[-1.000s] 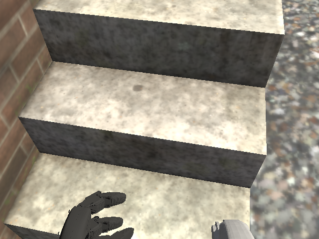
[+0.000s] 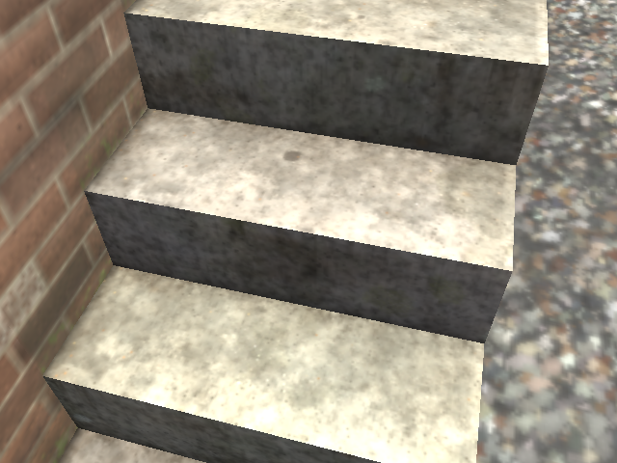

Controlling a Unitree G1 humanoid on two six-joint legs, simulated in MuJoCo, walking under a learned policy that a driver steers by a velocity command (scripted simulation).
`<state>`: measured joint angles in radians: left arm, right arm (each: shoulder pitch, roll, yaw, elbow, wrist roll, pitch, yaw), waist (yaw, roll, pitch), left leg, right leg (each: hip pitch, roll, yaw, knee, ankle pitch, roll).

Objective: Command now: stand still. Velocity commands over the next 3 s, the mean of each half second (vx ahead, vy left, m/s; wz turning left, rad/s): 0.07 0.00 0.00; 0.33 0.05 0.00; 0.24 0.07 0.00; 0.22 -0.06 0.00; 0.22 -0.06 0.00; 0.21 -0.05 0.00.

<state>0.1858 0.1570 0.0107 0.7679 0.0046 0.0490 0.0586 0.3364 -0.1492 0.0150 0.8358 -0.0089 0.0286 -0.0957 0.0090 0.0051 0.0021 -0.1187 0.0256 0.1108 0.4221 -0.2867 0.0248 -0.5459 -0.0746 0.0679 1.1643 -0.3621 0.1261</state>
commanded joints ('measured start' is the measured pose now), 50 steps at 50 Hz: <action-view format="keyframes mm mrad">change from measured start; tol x64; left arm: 1 -134 24 6 -33 -33 -35 -20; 42 -513 -36 -63 -203 -2 -197 -100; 50 251 283 66 112 36 -96 8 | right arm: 1 58 -114 -38 -39 7 0 6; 50 -84 6 -14 -101 -25 -112 105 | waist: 1 -45 74 75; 50 170 -302 -219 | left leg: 1 -44 197 -160 -130 316 160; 32 97 219 -535 -194 -181 158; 46 248 169 -231 2 1429 94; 50 -686 -110 -180 1156 -481 -32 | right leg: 1 204 27 -134 -624 169 -35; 5 636 -254 182 -695 1046 -290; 21 270 -67 137 -971 -378 -247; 29 217 -22 44 -808 -123 -251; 39 -859 -13 -66 884 -336 -177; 42 -583 -4 -268 225 -265 -139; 47 425 66 -70 -817 413 -150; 50 967 -271 173 -585 1855 -245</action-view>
